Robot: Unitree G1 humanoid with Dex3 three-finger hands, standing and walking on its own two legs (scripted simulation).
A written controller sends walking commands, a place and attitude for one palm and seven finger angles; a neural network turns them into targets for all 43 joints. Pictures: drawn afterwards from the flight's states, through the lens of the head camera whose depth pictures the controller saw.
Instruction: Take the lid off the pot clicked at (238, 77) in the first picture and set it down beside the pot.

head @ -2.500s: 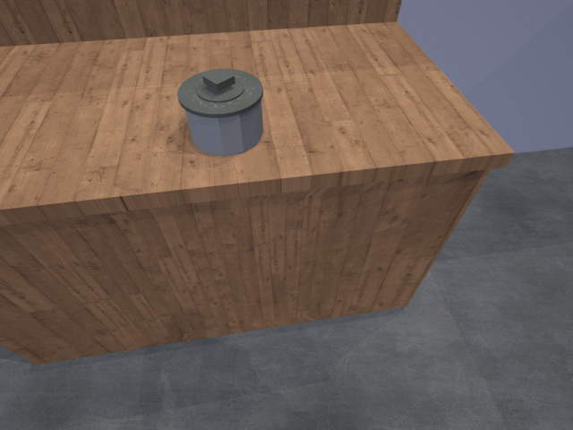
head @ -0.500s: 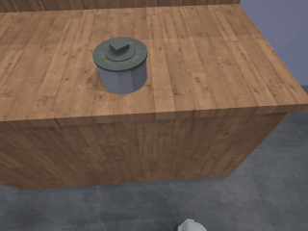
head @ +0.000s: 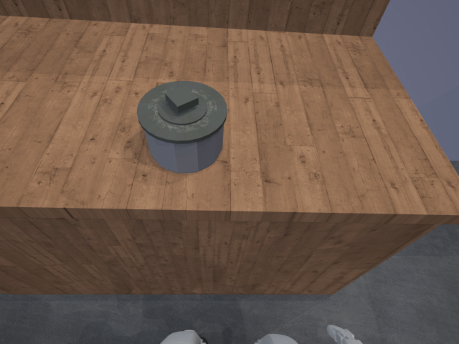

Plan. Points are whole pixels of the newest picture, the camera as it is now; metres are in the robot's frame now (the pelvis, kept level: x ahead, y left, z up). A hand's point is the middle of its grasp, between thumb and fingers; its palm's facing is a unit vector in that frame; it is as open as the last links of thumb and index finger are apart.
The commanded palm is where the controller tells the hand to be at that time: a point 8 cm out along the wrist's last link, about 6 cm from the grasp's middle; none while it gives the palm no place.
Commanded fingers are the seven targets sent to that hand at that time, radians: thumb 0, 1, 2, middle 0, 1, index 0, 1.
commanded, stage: come to a stop and stand still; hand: left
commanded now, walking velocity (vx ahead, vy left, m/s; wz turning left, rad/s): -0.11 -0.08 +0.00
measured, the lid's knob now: (181, 99) +0.48 +0.14 +0.14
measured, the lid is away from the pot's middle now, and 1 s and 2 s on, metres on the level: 0.00 0.00 0.00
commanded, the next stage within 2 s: look again from close up in 0.86 s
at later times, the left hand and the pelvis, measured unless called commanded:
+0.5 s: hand out of the picture -0.01 +0.15 -0.18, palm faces -0.01 -0.97 -0.24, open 7.4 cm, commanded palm none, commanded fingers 0.00 0.90 0.90 -0.20 -0.30 -0.20 -0.30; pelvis -0.07 -0.03 -0.02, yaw -2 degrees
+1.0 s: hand out of the picture -0.09 +0.13 -0.17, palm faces +0.04 -0.98 -0.19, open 7.4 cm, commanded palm none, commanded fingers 0.00 0.90 0.90 -0.20 -0.30 -0.20 -0.30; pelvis -0.09 -0.04 +0.00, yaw -1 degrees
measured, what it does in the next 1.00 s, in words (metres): steps on the spot: right foot, then left foot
